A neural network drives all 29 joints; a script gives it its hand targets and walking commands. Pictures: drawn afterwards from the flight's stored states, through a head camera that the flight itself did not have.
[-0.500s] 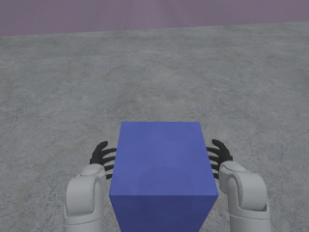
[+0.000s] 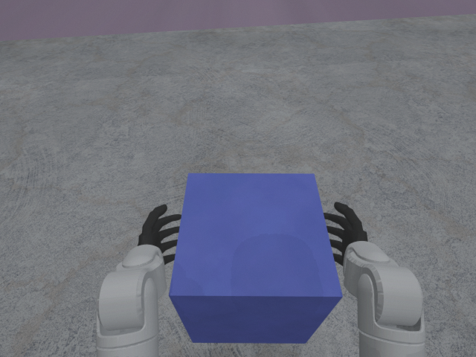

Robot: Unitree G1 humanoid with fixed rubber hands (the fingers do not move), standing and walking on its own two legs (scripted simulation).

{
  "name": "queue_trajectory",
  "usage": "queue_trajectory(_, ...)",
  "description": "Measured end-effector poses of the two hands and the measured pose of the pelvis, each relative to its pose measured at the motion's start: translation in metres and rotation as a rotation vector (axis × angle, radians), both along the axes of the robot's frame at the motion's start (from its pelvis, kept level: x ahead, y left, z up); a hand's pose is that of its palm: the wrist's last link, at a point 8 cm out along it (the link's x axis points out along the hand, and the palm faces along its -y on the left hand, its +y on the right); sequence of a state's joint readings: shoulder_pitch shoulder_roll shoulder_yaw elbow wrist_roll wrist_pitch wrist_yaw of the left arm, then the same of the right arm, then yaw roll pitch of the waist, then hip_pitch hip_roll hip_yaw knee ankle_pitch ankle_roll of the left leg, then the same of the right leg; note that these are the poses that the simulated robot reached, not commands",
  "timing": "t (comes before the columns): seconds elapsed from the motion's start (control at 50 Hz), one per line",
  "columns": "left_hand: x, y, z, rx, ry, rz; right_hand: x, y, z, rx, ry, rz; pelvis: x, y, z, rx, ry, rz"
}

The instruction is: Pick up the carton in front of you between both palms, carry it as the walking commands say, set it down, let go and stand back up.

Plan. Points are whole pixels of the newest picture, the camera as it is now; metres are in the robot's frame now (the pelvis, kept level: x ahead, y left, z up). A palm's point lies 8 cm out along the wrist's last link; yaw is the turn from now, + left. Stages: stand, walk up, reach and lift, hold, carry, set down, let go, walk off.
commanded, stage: carry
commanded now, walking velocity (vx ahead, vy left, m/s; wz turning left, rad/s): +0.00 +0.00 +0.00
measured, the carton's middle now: (250, 262) +0.29 +0.00 +0.01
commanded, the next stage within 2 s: none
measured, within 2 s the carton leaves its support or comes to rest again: neither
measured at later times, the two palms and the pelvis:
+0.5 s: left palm (173, 166) +0.46 +0.15 +0.09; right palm (326, 169) +0.45 -0.15 +0.09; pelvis +0.19 +0.01 -0.01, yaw -2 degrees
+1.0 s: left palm (180, 176) +0.46 +0.14 +0.05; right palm (326, 179) +0.45 -0.16 +0.05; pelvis +0.19 +0.00 -0.01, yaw -2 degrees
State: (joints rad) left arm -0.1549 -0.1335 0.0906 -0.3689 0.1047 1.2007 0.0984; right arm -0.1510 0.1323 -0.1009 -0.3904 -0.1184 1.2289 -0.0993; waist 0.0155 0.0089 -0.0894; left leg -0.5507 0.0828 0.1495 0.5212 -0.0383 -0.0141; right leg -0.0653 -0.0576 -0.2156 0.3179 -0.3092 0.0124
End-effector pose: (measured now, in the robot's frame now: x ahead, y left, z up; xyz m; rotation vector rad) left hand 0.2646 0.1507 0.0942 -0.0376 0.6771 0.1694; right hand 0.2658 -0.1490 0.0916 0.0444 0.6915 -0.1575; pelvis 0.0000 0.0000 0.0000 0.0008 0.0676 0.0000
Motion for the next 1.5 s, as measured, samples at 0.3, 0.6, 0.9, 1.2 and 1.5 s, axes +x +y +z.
queue_trajectory(0.3,0.141,0.007,-0.021,-0.021,0.075,-0.044,0.125,0.008,-0.017,-0.023,0.08,-0.047,0.131,0.019,-0.003,0.006,-0.018,-0.036)
queue_trajectory(0.6,0.205,-0.004,-0.009,0.001,0.05,-0.042,0.192,-0.003,-0.01,-0.007,0.054,-0.04,0.2,0.007,-0.004,0.003,0.006,-0.037)
queue_trajectory(0.9,0.209,-0.009,-0.025,0.02,0.065,-0.053,0.195,-0.008,-0.025,-0.027,0.07,-0.028,0.202,0.003,-0.006,0.004,0.006,-0.037)
queue_trajectory(1.2,0.175,-0.008,-0.056,0.059,0.05,-0.088,0.161,-0.006,-0.055,-0.074,0.056,0.0,0.169,0.004,-0.011,-0.001,-0.028,-0.038)
queue_trajectory(1.5,0.17,-0.008,-0.066,0.079,-0.008,-0.096,0.156,-0.006,-0.065,-0.094,-0.002,0.011,0.135,0.005,-0.008,-0.003,-0.039,-0.036)
